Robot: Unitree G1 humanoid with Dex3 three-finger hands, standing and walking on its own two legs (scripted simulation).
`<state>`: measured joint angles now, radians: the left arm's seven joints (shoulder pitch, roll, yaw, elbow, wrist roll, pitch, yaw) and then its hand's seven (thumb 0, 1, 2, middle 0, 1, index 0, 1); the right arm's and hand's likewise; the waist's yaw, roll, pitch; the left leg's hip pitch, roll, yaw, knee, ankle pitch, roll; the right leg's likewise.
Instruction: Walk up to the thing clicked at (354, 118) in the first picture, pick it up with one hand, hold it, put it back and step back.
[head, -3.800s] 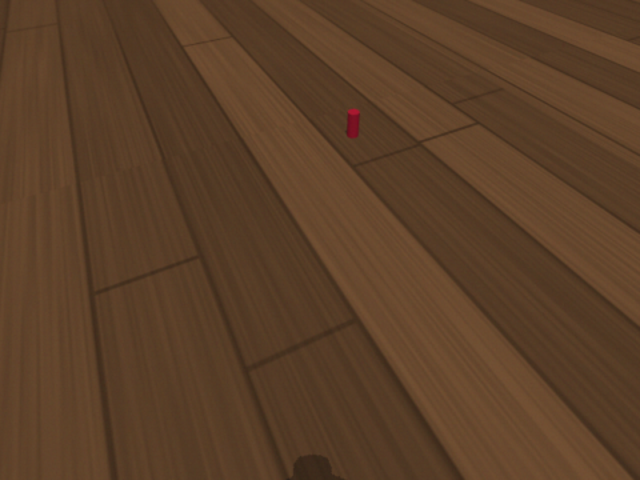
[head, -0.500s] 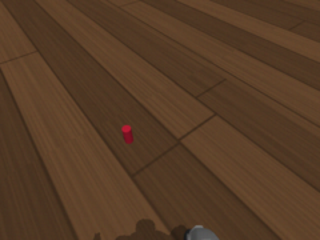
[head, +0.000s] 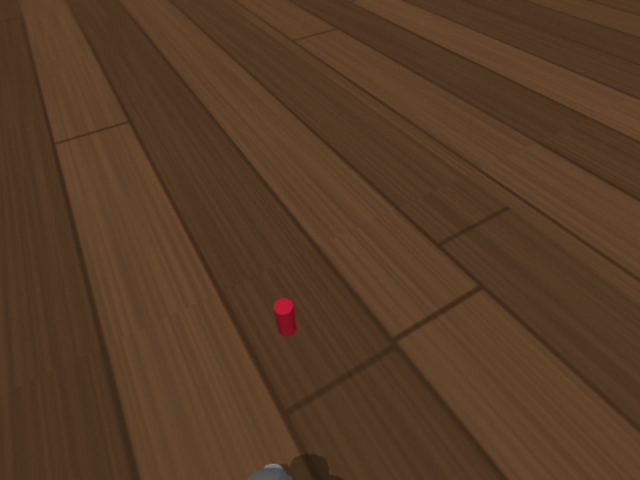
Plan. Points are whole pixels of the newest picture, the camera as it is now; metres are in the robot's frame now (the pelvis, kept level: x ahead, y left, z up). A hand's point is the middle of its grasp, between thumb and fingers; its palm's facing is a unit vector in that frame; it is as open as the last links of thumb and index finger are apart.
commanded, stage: walk up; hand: left
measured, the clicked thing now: (285, 317) +0.75 +0.19 -0.70
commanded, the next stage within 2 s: none
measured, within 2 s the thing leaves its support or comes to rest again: neither
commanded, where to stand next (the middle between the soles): +0.41 +0.02 m, yaw -3 degrees
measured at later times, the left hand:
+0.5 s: hand (156, 418) +0.24 +0.29 -0.14, palm faces -0.11 -0.92 -0.38, open 7.4 cm
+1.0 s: hand (166, 358) +0.34 +0.31 -0.15, palm faces -0.05 -0.91 -0.40, open 7.4 cm
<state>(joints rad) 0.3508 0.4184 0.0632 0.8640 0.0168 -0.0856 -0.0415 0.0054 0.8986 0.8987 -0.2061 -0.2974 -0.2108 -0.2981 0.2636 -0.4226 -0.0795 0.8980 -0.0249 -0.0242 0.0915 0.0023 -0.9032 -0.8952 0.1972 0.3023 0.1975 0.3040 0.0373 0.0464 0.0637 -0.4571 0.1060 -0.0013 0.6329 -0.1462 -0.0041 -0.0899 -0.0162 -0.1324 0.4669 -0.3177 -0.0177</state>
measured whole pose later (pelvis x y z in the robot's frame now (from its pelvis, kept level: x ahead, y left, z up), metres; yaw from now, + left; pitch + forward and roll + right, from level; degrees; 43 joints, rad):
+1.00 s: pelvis +0.30 +0.03 -0.01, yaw -2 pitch -3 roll -1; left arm 0.35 0.42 0.03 0.85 0.01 -0.06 -0.01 0.00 0.90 0.90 -0.21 -0.30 -0.21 -0.30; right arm 0.26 -0.42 -0.07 0.90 -0.02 -0.02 0.05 0.00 -0.90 -0.90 0.20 0.30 0.20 0.30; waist 0.02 0.03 0.08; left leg -0.37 0.07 0.02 0.60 -0.17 0.00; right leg -0.21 -0.05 -0.07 0.63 -0.36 0.02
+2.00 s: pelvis +0.36 +0.03 +0.01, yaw -4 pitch -3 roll +0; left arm 0.07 0.35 0.00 1.14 0.00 -0.02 -0.01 0.00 0.90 0.90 -0.20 -0.30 -0.21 -0.30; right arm 0.09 -0.37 0.00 1.14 0.00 -0.02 0.01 0.00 -0.90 -0.89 0.20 0.30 0.20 0.30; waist -0.01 -0.01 0.04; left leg -0.16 0.03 0.04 0.40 -0.19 -0.01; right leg -0.15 -0.03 -0.04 0.39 -0.19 0.01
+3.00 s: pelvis +0.37 +0.03 +0.01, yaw -3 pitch -3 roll +0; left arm 0.07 0.34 0.01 1.15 0.01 -0.01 0.00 0.00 0.90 0.90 -0.20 -0.30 -0.21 -0.30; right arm 0.08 -0.34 0.00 1.16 -0.01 -0.02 0.00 0.00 -0.90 -0.89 0.20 0.30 0.20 0.30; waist -0.01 0.00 0.05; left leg -0.10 0.02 0.03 0.31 -0.16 -0.01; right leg -0.10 -0.04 -0.05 0.31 -0.16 0.02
